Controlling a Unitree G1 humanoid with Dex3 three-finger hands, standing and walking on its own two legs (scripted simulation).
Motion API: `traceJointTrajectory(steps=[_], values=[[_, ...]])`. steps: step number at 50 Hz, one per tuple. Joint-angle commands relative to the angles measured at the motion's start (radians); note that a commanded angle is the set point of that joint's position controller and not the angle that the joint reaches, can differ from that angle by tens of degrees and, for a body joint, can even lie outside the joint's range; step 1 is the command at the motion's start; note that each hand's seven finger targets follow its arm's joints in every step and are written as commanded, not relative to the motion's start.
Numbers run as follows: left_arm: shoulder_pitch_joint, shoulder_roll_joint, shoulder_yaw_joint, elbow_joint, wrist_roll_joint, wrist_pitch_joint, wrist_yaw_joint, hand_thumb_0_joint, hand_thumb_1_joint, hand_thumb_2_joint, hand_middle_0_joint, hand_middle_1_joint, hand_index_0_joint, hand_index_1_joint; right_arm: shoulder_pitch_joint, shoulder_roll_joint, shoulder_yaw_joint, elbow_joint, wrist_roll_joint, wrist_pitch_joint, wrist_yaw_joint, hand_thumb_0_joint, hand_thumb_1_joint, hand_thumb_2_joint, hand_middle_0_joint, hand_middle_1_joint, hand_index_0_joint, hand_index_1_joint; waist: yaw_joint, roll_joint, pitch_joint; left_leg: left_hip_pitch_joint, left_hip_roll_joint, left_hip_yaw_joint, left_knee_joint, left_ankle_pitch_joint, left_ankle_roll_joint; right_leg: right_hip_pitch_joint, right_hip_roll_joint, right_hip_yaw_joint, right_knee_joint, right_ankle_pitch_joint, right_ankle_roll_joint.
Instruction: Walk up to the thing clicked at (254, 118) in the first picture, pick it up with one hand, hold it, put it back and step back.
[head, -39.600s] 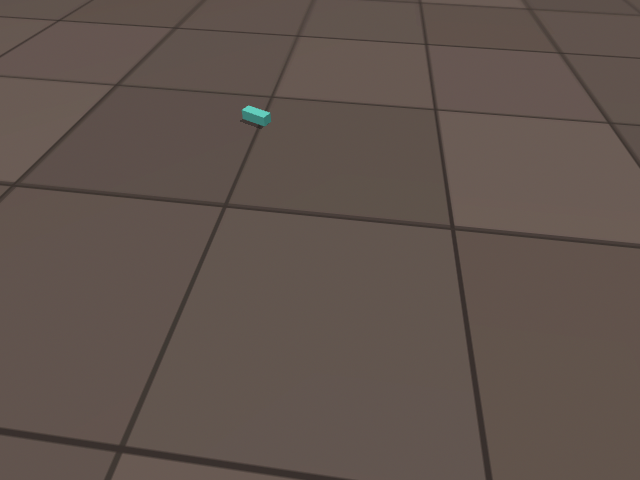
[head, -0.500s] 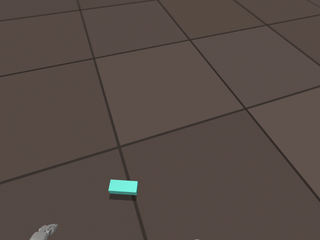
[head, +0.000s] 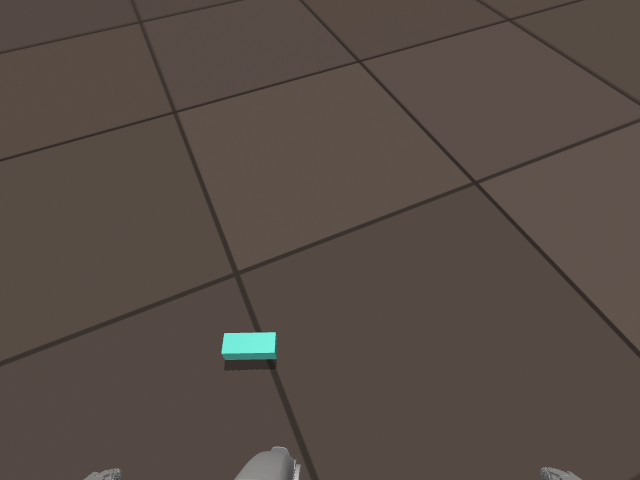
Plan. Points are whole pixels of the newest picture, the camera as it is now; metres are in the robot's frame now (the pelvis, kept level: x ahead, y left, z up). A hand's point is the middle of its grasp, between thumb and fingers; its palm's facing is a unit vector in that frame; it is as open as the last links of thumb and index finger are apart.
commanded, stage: step back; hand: left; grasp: from above
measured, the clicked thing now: (250, 346) +0.56 +0.25 -0.73
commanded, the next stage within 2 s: none
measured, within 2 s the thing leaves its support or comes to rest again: neither
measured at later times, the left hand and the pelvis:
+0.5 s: hand out of the picture -0.05 +0.29 -0.15, palm faces +0.04 -0.93 -0.37, open 7.4 cm; pelvis -0.14 +0.01 +0.01, yaw +2 degrees
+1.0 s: hand out of the picture -0.21 +0.26 -0.13, palm faces +0.06 -0.90 -0.43, open 7.4 cm; pelvis -0.32 -0.02 +0.00, yaw +5 degrees
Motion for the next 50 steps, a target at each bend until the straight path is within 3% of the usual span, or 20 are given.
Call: traceJointTrajectory(steps=[1, 7, 10, 12, 13, 14, 15, 18, 26, 30, 32, 33, 34, 35, 37, 38, 45, 47, 49, 50], values=[[-0.118, 0.264, 0.079, -0.135, -0.002, -0.029, 0.029, 0.0, 0.9, 0.9, -0.2, -0.3, -0.2, -0.3, 0.081, -0.196, -0.051, -0.051, 0.019, -0.032, -0.014, 0.0, -0.9, -0.9, 0.2, 0.3, 0.2, 0.3, -0.02, -0.153, -0.155, -0.013, -0.079, -0.11, 0.299, -0.03, -0.015, -0.012, -0.258, 0.223, -0.261, 0.536, -0.202], [0.003, 0.235, 0.068, -0.153, 0.006, -0.02, 0.04, 0.0, 0.9, 0.9, -0.2, -0.3, -0.2, -0.3, 0.059, -0.185, -0.042, -0.085, 0.003, -0.044, -0.015, 0.0, -0.9, -0.9, 0.2, 0.3, 0.2, 0.3, 0.06, -0.202, -0.234, -0.043, -0.006, -0.035, -0.052, -0.074, -0.031, 0.278, -0.264, 0.192, -0.155, 0.682, -0.201], [-0.017, 0.26, 0.065, -0.165, -0.007, -0.007, 0.031, 0.0, 0.9, 0.9, -0.2, -0.3, -0.2, -0.3, 0.12, -0.169, -0.048, -0.064, -0.008, -0.053, -0.007, 0.0, -0.9, -0.9, 0.2, 0.3, 0.2, 0.3, 0.027, -0.22, -0.262, 0.116, 0.016, 0.04, -0.337, 0.054, -0.004, 0.214, -0.236, 0.166, -0.09, 0.63, -0.166], [-0.047, 0.242, 0.051, -0.184, -0.016, 0.005, 0.023, 0.0, 0.9, 0.9, -0.2, -0.3, -0.2, -0.3, 0.166, -0.199, -0.066, -0.047, -0.023, -0.059, -0.003, 0.0, -0.9, -0.9, 0.2, 0.3, 0.2, 0.3, -0.009, -0.135, -0.251, 0.273, 0.056, -0.005, -0.502, 0.315, 0.02, 0.031, -0.194, 0.147, -0.04, 0.411, -0.085], [-0.011, 0.202, 0.045, -0.191, -0.019, 0.009, 0.021, 0.0, 0.9, 0.9, -0.2, -0.3, -0.2, -0.3, 0.14, -0.273, -0.085, -0.063, -0.041, -0.064, -0.001, 0.0, -0.9, -0.9, 0.2, 0.3, 0.2, 0.3, 0.004, 0.053, -0.253, 0.348, 0.249, -0.263, -0.552, 0.413, 0.086, -0.134, -0.081, 0.094, 0.09, 0.157, -0.033], [-0.072, 0.219, 0.055, -0.199, -0.024, 0.007, 0.033, 0.0, 0.9, 0.9, -0.2, -0.3, -0.2, -0.3, 0.083, -0.379, -0.1, -0.085, -0.031, -0.06, 0.011, 0.0, -0.9, -0.9, 0.2, 0.3, 0.2, 0.3, -0.032, 0.24, -0.222, 0.219, 0.428, -0.449, -0.601, 0.579, 0.238, -0.186, 0.076, 0.03, 0.292, -0.27, 0.006], [-0.113, 0.237, 0.07, -0.183, -0.006, 0.007, 0.044, 0.0, 0.9, 0.9, -0.2, -0.3, -0.2, -0.3, 0.084, -0.376, -0.103, -0.084, -0.037, -0.063, 0.008, 0.0, -0.9, -0.9, 0.2, 0.3, 0.2, 0.3, -0.06, 0.187, -0.185, 0.11, 0.463, -0.517, -0.613, 0.558, 0.296, -0.155, 0.08, 0.153, 0.474, -0.319, 0.006], [0.005, 0.215, 0.067, -0.13, -0.029, 0.01, 0.037, 0.0, 0.9, 0.9, -0.2, -0.3, -0.2, -0.3, -0.021, -0.257, -0.065, -0.103, -0.031, -0.068, -0.007, 0.0, -0.9, -0.9, 0.2, 0.3, 0.2, 0.3, 0.037, 0.094, -0.187, 0.226, 0.315, -0.218, -0.517, 0.684, 0.205, -0.241, 0.09, 0.175, 0.619, -0.167, 0.001], [0.018, 0.208, 0.066, -0.131, -0.013, 0.003, 0.019, 0.0, 0.9, 0.9, -0.2, -0.3, -0.2, -0.3, 0.062, -0.254, -0.077, -0.126, -0.025, -0.06, -0.014, 0.0, -0.9, -0.9, 0.2, 0.3, 0.2, 0.3, -0.029, 0.146, -0.224, 0.365, 0.326, -0.183, -0.472, 0.649, 0.257, -0.181, 0.031, 0.072, 0.322, -0.175, 0.065], [0.141, 0.202, 0.069, -0.072, -0.011, -0.002, 0.004, 0.0, 0.9, 0.9, -0.2, -0.3, -0.2, -0.3, 0.01, -0.288, -0.085, -0.149, -0.027, -0.04, -0.005, 0.0, -0.9, -0.9, 0.2, 0.3, 0.2, 0.3, 0.014, 0.204, -0.283, 0.261, 0.297, -0.166, -0.47, 0.453, 0.191, 0.026, -0.004, -0.022, -0.039, -0.064, 0.021], [0.229, 0.21, 0.077, -0.028, 0.002, -0.009, 0.003, 0.0, 0.9, 0.9, -0.2, -0.3, -0.2, -0.3, -0.02, -0.271, -0.079, -0.152, -0.015, -0.027, -0.002, 0.0, -0.9, -0.9, 0.2, 0.3, 0.2, 0.3, 0.056, 0.162, -0.283, 0.112, 0.244, -0.124, -0.399, 0.313, 0.112, 0.159, -0.013, -0.019, -0.218, 0.066, -0.016], [0.201, 0.269, 0.092, -0.046, 0.021, -0.016, 0.002, 0.0, 0.9, 0.9, -0.2, -0.3, -0.2, -0.3, 0.005, -0.213, -0.064, -0.156, -0.008, -0.024, 0.0, 0.0, -0.9, -0.9, 0.2, 0.3, 0.2, 0.3, 0.039, -0.024, -0.227, -0.079, 0.134, -0.091, -0.262, 0.121, 0.047, 0.179, -0.142, 0.229, -0.295, -0.048, -0.057], [0.122, 0.395, 0.12, -0.092, 0.015, -0.012, 0.0, 0.0, 0.9, 0.9, -0.2, -0.3, -0.2, -0.3, -0.045, -0.176, -0.059, -0.181, 0.0, -0.029, -0.012, 0.0, -0.9, -0.9, 0.2, 0.3, 0.2, 0.3, 0.076, -0.299, -0.169, -0.115, -0.056, -0.013, -0.004, -0.103, -0.014, -0.037, -0.379, 0.494, -0.399, -0.049, -0.21], [0.039, 0.421, 0.122, -0.132, 0.015, -0.018, 0.008, 0.0, 0.9, 0.9, -0.2, -0.3, -0.2, -0.3, -0.044, -0.221, -0.075, -0.169, -0.005, -0.024, -0.021, 0.0, -0.9, -0.9, 0.2, 0.3, 0.2, 0.3, 0.069, -0.294, -0.108, -0.06, -0.011, -0.119, 0.198, -0.129, -0.026, -0.21, -0.479, 0.588, -0.437, -0.018, -0.294], [-0.079, 0.3, 0.086, -0.149, 0.007, -0.025, 0.018, 0.0, 0.9, 0.9, -0.2, -0.3, -0.2, -0.3, 0.046, -0.211, -0.069, -0.118, 0.005, -0.027, -0.017, 0.0, -0.9, -0.9, 0.2, 0.3, 0.2, 0.3, -0.013, -0.122, -0.087, -0.028, -0.067, -0.144, 0.291, -0.006, -0.01, -0.193, -0.293, 0.27, -0.322, 0.206, -0.194], [-0.116, 0.28, 0.087, -0.152, 0.014, -0.024, 0.021, 0.0, 0.9, 0.9, -0.2, -0.3, -0.2, -0.3, 0.081, -0.201, -0.063, -0.101, 0.008, -0.03, -0.016, 0.0, -0.9, -0.9, 0.2, 0.3, 0.2, 0.3, -0.033, -0.157, -0.097, -0.013, -0.076, -0.114, 0.299, 0.025, -0.014, -0.175, -0.251, 0.194, -0.299, 0.245, -0.159], [0.017, 0.271, 0.079, -0.158, 0.016, -0.014, 0.041, 0.0, 0.9, 0.9, -0.2, -0.3, -0.2, -0.3, 0.068, -0.18, -0.049, -0.118, -0.013, -0.042, -0.012, 0.0, -0.9, -0.9, 0.2, 0.3, 0.2, 0.3, 0.064, -0.223, -0.191, -0.013, 0.015, -0.016, -0.077, -0.076, -0.024, 0.17, -0.301, 0.193, -0.184, 0.51, -0.182], [0.009, 0.268, 0.07, -0.159, 0.006, -0.005, 0.036, 0.0, 0.9, 0.9, -0.2, -0.3, -0.2, -0.3, 0.113, -0.173, -0.052, -0.093, -0.015, -0.045, -0.007, 0.0, -0.9, -0.9, 0.2, 0.3, 0.2, 0.3, 0.055, -0.223, -0.221, 0.062, 0.012, 0.045, -0.25, -0.018, -0.013, 0.185, -0.271, 0.168, -0.134, 0.527, -0.164], [-0.035, 0.265, 0.06, -0.174, -0.009, 0.008, 0.03, 0.0, 0.9, 0.9, -0.2, -0.3, -0.2, -0.3, 0.209, -0.182, -0.061, -0.053, -0.019, -0.05, -0.006, 0.0, -0.9, -0.9, 0.2, 0.3, 0.2, 0.3, 0.002, -0.182, -0.253, 0.223, 0.024, 0.072, -0.513, 0.225, 0.011, 0.096, -0.249, 0.14, -0.057, 0.446, -0.112], [-0.004, 0.226, 0.045, -0.178, -0.01, 0.013, 0.027, 0.0, 0.9, 0.9, -0.2, -0.3, -0.2, -0.3, 0.185, -0.229, -0.077, -0.058, -0.03, -0.053, -0.007, 0.0, -0.9, -0.9, 0.2, 0.3, 0.2, 0.3, 0.017, -0.068, -0.26, 0.301, 0.133, -0.105, -0.549, 0.294, 0.049, -0.038, -0.183, 0.105, 0.023, 0.297, -0.058]])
